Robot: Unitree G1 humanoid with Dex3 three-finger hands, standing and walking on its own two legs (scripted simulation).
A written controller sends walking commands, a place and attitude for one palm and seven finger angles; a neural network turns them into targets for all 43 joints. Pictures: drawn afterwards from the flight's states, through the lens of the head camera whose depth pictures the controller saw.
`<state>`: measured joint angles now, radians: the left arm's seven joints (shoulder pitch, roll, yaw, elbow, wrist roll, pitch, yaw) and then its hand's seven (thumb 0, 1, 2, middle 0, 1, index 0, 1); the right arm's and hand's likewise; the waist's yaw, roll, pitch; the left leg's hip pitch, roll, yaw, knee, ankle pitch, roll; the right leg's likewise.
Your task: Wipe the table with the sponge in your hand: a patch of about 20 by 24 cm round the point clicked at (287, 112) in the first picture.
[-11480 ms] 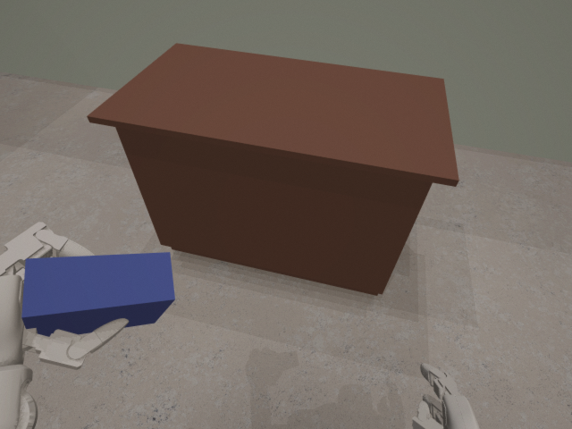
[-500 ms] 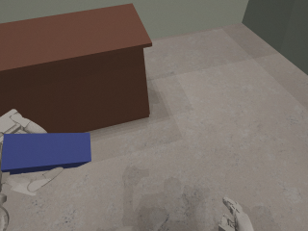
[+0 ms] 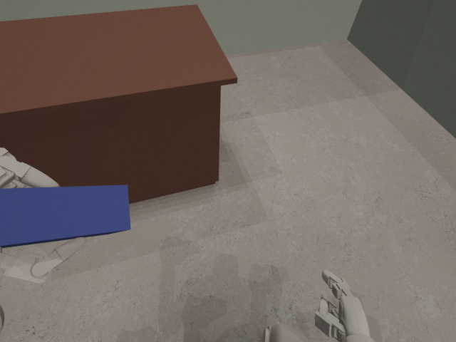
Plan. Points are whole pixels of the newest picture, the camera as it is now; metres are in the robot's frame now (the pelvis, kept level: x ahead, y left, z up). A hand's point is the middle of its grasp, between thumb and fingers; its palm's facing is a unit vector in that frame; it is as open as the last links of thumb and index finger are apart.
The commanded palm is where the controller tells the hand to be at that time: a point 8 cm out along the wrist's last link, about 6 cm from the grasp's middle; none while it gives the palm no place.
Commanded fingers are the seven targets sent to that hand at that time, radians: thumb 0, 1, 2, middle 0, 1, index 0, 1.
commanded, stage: take the last steps up to it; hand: left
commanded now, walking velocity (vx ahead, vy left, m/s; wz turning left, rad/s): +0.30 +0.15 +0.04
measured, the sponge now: (81, 215) +0.24 +0.20 +0.16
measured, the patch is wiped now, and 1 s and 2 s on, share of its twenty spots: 0.00 0.00 0.00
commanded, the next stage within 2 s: none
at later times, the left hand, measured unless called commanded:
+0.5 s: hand (40, 163) +0.30 +0.27 +0.18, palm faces +0.38 -0.79 -0.48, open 9.7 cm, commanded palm +0.25 +0.32 +0.18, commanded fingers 0.00 0.10 1.30 -1.20 -1.60 -1.20 -1.60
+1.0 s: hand (29, 117) +0.39 +0.33 +0.17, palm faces +0.44 -0.77 -0.47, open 9.7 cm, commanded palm +0.34 +0.37 +0.18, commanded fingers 0.00 0.10 1.30 -1.20 -1.60 -1.20 -1.60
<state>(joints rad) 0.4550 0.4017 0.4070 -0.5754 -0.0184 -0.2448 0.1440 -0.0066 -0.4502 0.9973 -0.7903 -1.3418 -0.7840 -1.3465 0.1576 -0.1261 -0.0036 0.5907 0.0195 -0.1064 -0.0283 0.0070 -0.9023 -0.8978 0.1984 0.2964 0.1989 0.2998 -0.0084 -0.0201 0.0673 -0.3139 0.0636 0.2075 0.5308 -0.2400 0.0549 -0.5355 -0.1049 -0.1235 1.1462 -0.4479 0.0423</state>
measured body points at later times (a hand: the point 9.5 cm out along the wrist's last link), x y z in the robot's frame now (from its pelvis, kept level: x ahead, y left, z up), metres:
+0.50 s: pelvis +0.10 +0.04 +0.00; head +0.14 +0.04 +0.45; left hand +0.28 +0.31 +0.20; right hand +0.27 -0.23 -0.08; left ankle +0.17 +0.20 -0.71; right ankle +0.07 -0.09 -0.73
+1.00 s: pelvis +0.18 +0.08 +0.00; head +0.21 +0.05 +0.45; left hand +0.36 +0.37 +0.20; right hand +0.34 -0.13 -0.13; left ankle +0.17 +0.21 -0.66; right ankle +0.19 -0.01 -0.73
